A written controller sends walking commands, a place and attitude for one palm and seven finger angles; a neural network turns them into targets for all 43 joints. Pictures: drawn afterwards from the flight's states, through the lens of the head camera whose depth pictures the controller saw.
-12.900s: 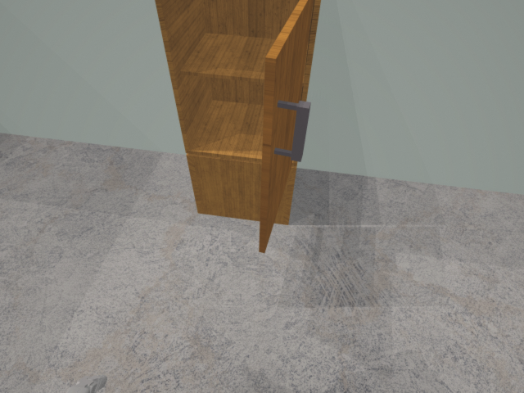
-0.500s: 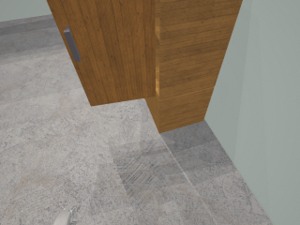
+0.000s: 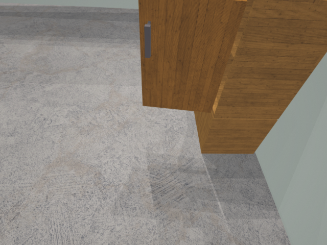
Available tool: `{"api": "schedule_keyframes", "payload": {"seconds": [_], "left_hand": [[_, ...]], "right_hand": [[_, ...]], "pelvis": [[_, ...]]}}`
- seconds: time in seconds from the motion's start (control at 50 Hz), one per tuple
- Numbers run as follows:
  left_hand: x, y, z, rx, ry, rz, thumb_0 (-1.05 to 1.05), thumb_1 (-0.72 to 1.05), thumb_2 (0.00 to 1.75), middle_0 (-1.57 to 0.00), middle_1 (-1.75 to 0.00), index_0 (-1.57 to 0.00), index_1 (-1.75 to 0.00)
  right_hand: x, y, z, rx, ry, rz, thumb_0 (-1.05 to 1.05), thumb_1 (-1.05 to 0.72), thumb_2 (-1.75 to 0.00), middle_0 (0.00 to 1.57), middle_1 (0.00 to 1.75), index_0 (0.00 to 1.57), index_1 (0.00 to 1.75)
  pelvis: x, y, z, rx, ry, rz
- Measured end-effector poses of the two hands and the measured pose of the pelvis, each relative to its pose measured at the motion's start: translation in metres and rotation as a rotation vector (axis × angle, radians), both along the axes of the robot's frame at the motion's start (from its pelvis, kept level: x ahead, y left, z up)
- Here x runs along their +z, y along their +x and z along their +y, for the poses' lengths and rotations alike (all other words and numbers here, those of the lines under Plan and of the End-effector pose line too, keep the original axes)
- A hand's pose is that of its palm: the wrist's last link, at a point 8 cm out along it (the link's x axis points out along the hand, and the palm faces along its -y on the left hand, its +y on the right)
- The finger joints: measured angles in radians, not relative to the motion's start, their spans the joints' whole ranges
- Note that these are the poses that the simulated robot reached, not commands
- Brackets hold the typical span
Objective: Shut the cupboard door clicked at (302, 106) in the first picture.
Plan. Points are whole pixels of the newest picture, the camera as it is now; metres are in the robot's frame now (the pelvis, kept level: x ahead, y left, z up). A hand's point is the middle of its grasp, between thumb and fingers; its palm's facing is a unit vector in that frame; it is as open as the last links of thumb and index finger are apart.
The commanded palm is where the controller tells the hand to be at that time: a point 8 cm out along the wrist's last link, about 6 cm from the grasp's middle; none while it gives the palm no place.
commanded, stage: take the last steps up to it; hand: left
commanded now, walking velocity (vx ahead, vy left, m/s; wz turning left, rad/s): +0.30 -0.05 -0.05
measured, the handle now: (148, 39) +0.87 +0.17 +0.08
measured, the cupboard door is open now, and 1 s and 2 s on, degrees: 83 83 83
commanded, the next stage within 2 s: come to a stop and stand still in 1.16 s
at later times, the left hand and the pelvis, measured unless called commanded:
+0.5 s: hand (126, 217) +0.22 +0.13 -0.16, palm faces +0.02 -0.97 -0.24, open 7.4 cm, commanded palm none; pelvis +0.13 -0.06 -0.01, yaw +0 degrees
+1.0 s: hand (119, 225) +0.20 +0.15 -0.18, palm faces +0.10 -0.99 -0.12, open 7.4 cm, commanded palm none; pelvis +0.27 +0.00 +0.00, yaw +0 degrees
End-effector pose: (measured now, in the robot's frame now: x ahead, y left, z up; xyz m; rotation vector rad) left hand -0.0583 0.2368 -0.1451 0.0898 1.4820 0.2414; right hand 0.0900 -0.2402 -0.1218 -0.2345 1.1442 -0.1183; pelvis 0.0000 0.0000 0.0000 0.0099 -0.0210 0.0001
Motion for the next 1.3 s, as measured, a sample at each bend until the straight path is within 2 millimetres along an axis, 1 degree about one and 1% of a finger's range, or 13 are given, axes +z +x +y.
{"api": "schedule_keyframes", "payload": {"seconds": [0.06,0.14,0.3,0.4,0.48,0.64,0.82,0.92,0.96,1.04,1.14,1.22,1.3], "left_hand": [[0.002,0.004,0.007,-0.012,-0.013,0.033,0.01,0.90,0.89,-0.20,-0.30,-0.20,-0.30],[0.006,0.042,0.012,-0.035,-0.017,-0.022,0.01,0.91,0.89,-0.20,-0.30,-0.20,-0.30],[0.012,0.172,-0.005,-0.138,0.012,-0.185,0.01,0.91,0.89,-0.20,-0.30,-0.20,-0.30],[0.007,0.254,-0.031,-0.196,0.056,-0.319,0.01,0.91,0.89,-0.20,-0.30,-0.20,-0.30],[0.014,0.271,-0.050,-0.170,0.058,-0.344,0.00,0.91,0.89,-0.20,-0.30,-0.20,-0.30],[0.020,0.257,-0.069,-0.127,0.029,-0.218,0.00,0.93,0.89,-0.20,-0.30,-0.20,-0.30],[0.009,0.237,-0.071,-0.015,-0.053,-0.100,0.01,0.91,0.89,-0.20,-0.30,-0.20,-0.30],[-0.005,0.232,-0.055,0.044,-0.093,0.003,0.01,0.91,0.89,-0.20,-0.30,-0.20,-0.30],[-0.008,0.238,-0.045,0.038,-0.100,0.044,0.01,0.91,0.89,-0.20,-0.30,-0.20,-0.30],[-0.001,0.278,-0.022,-0.023,-0.083,0.047,0.01,0.91,0.89,-0.20,-0.30,-0.20,-0.30],[0.007,0.359,0.001,-0.071,-0.032,-0.073,0.01,0.91,0.89,-0.20,-0.30,-0.20,-0.30],[0.014,0.426,0.003,-0.104,-0.003,-0.176,0.01,0.91,0.89,-0.20,-0.30,-0.20,-0.30],[0.019,0.487,-0.009,-0.159,0.014,-0.249,0.01,0.91,0.89,-0.20,-0.30,-0.20,-0.30]], "right_hand": [[0.005,-0.006,0.016,-0.021,0.016,-0.002,0.00,-0.91,-0.90,0.20,0.30,0.20,0.30],[0.004,-0.026,0.011,-0.068,-0.003,0.064,-0.01,-0.94,-0.90,0.20,0.30,0.20,0.30],[-0.018,-0.080,-0.001,-0.163,0.039,0.315,0.00,-0.92,-0.90,0.20,0.30,0.20,0.30],[-0.040,-0.085,-0.020,-0.210,0.084,0.444,0.00,-0.91,-0.90,0.20,0.30,0.20,0.30],[-0.040,-0.045,-0.039,-0.197,0.085,0.410,0.00,-0.91,-0.90,0.20,0.30,0.20,0.30],[-0.018,0.082,-0.053,-0.148,0.083,0.159,0.00,-0.91,-0.90,0.19,0.30,0.20,0.30],[-0.002,0.186,-0.032,-0.053,0.060,0.074,0.00,-0.92,-0.90,0.19,0.30,0.20,0.30],[-0.003,0.239,-0.002,-0.002,0.040,0.029,0.00,-0.92,-0.90,0.19,0.30,0.20,0.30],[-0.005,0.251,0.011,-0.005,0.040,0.012,0.00,-0.91,-0.90,0.19,0.30,0.20,0.30],[0.003,0.259,0.015,-0.080,0.013,-0.004,-0.02,-0.95,-0.90,0.20,0.30,0.20,0.30],[0.002,0.240,0.018,-0.114,0.012,0.111,-0.02,-0.95,-0.90,0.20,0.30,0.20,0.30],[-0.004,0.220,0.026,-0.143,0.047,0.229,-0.01,-0.93,-0.90,0.20,0.30,0.20,0.30],[-0.013,0.208,0.030,-0.184,0.095,0.323,0.00,-0.92,-0.90,0.20,0.30,0.20,0.30]], "pelvis": [[0.006,0.011,0.004,-0.002,-0.015,-0.014],[0.010,0.026,0.006,0.003,-0.020,-0.025],[0.002,0.068,-0.013,-0.017,0.003,-0.026],[-0.019,0.106,-0.042,-0.019,0.012,-0.025],[-0.013,0.124,-0.054,-0.003,0.002,-0.044],[0.008,0.165,-0.063,-0.004,-0.007,-0.020],[0.011,0.216,-0.042,0.011,-0.037,0.001],[0.002,0.250,-0.016,0.020,-0.047,0.005],[0.000,0.261,-0.007,0.012,-0.032,-0.001],[0.006,0.283,0.005,-0.013,-0.024,-0.004],[0.013,0.310,0.008,-0.016,-0.015,-0.001],[0.014,0.333,0.004,-0.012,-0.008,-0.001],[0.010,0.355,-0.006,-0.016,0.000,-0.006]]}}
